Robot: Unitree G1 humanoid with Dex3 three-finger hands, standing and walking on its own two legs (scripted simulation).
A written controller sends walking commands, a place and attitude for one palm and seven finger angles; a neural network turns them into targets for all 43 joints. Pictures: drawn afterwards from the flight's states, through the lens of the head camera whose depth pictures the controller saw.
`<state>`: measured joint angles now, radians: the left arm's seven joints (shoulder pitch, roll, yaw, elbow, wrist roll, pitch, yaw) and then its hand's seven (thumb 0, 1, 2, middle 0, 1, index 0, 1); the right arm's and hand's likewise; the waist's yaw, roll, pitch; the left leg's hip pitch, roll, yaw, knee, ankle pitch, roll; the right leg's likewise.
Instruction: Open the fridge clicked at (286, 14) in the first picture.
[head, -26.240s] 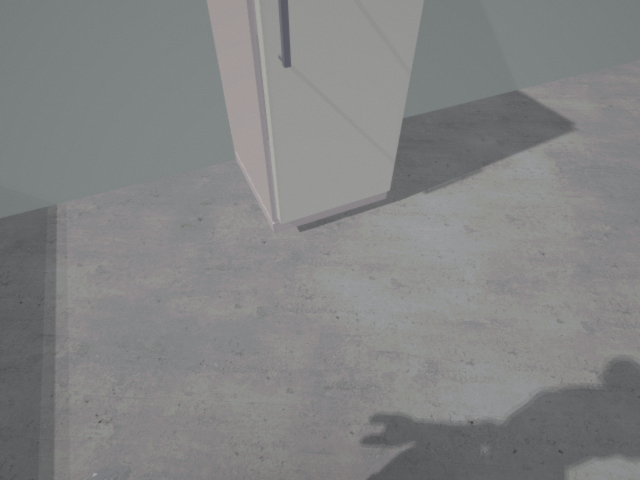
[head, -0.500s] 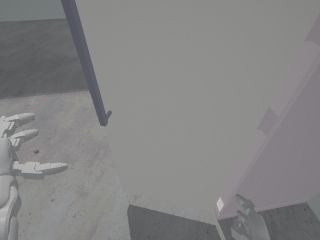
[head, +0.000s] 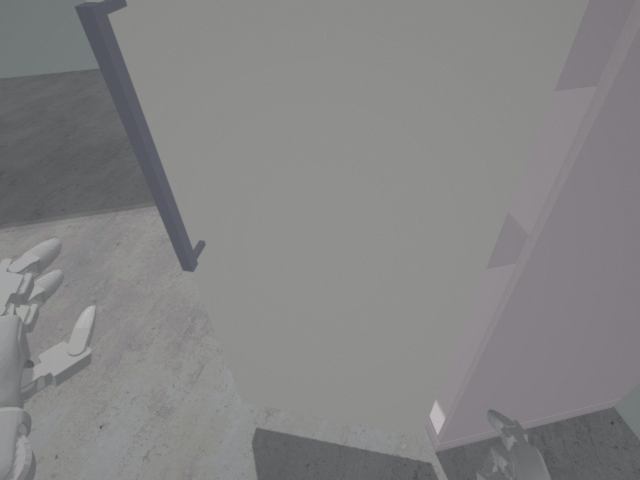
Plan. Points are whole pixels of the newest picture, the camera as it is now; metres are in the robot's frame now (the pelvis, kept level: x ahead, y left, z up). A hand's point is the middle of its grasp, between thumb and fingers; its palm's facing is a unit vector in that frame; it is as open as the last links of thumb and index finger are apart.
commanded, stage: draw the hand back to the body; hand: left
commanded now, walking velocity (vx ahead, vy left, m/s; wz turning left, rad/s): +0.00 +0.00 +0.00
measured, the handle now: (160, 161) +0.46 +0.29 +0.19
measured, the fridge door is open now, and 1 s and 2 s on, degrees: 67 67 67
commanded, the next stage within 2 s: step back with the hand held close in 0.38 s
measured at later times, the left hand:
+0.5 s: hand (69, 346) +0.19 +0.28 +0.15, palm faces +0.48 -0.80 -0.37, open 7.4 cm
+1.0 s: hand out of the picture +0.14 +0.32 +0.15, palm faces +0.44 -0.78 -0.45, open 7.4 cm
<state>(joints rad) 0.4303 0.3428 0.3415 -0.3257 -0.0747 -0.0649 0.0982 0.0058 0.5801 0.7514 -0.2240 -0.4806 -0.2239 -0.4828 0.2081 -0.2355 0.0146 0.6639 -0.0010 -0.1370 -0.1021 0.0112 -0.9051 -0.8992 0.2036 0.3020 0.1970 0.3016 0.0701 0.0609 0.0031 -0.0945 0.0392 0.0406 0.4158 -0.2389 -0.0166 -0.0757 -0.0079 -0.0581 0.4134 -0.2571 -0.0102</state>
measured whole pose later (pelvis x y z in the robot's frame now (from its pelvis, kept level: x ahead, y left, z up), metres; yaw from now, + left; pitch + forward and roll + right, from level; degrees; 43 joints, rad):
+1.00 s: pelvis -0.06 +0.05 -0.01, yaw +0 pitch -1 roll -1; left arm 0.51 0.42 0.43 -0.48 -0.04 -0.18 0.13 0.01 0.89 0.90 -0.22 -0.30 -0.22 -0.30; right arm 0.20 -0.21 0.02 0.53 0.01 -0.03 -0.10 0.01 -0.90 -0.90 0.20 0.30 0.20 0.30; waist 0.02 -0.01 0.02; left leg -0.35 0.00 0.05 0.59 -0.22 0.05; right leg -0.31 -0.05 -0.04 0.53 -0.21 0.04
